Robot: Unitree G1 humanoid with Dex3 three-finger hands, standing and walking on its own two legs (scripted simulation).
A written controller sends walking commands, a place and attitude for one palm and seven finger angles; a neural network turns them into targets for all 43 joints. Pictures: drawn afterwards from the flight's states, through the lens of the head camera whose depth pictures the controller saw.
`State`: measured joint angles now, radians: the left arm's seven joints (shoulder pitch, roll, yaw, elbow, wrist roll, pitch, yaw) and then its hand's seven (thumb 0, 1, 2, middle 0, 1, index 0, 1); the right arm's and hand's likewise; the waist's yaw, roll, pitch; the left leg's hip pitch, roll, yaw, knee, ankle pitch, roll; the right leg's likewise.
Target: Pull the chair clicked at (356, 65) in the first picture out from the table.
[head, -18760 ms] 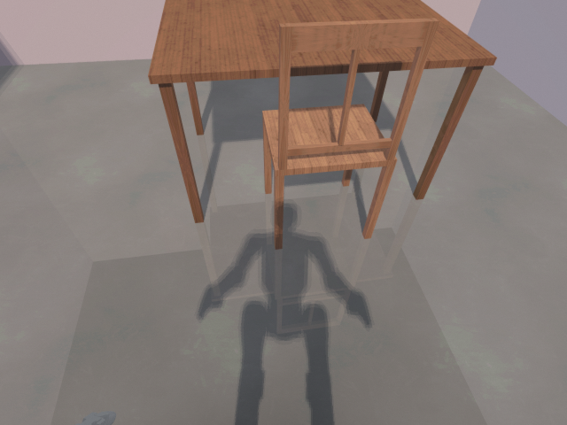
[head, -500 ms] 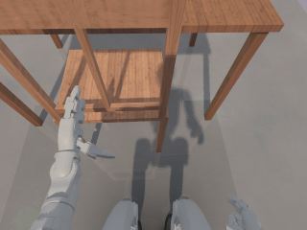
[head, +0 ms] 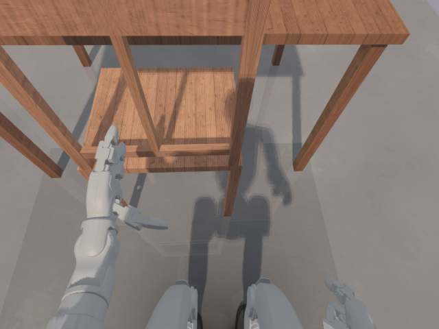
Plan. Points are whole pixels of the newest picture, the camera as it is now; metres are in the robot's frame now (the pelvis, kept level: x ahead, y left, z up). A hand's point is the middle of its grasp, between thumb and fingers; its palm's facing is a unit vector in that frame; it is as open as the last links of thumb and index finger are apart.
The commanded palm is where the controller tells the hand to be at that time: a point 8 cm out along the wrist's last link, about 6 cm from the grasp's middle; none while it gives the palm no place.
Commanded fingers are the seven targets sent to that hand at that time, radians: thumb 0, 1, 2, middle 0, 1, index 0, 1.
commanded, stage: aim the fingers beside a spindle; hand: left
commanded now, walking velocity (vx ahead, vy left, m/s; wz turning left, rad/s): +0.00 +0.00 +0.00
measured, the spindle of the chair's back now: (141, 105) +0.52 +0.17 +0.04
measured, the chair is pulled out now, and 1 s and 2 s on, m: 0.00 0.00 0.00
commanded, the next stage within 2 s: push the fingers through the gap in 1.30 s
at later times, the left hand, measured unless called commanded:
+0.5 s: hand (151, 183) +0.36 +0.13 +0.01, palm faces +0.04 -1.00 -0.04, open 17.0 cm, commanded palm +0.34 +0.19 +0.01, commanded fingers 0.00 -0.50 0.30 -0.06 -0.08 -0.06 -0.08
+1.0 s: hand (158, 185) +0.36 +0.12 +0.01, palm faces +0.02 -1.00 -0.03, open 17.0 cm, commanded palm +0.34 +0.19 +0.02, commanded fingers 0.00 -0.50 0.30 -0.06 -0.08 -0.06 -0.08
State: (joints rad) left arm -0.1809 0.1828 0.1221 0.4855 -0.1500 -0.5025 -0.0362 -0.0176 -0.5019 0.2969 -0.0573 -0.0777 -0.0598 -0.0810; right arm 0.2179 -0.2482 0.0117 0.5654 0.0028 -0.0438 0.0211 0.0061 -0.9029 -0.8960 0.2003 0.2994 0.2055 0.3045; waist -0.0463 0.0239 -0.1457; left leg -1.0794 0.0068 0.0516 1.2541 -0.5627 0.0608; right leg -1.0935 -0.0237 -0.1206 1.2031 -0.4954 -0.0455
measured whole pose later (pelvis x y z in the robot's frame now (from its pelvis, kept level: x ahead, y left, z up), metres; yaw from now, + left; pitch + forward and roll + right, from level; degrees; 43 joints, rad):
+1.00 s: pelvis +0.00 -0.01 +0.00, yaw +0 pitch +23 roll -1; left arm -0.19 0.15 0.10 0.49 -0.12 -0.51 -0.03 -0.02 -0.50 0.30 -0.06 -0.08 -0.06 -0.08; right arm 0.21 -0.25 0.00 0.58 0.00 -0.05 0.01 0.01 -0.90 -0.90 0.20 0.30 0.21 0.30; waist -0.06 0.02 -0.15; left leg -1.08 0.01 0.05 1.25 -0.56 0.04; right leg -1.10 -0.02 -0.12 1.21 -0.50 -0.06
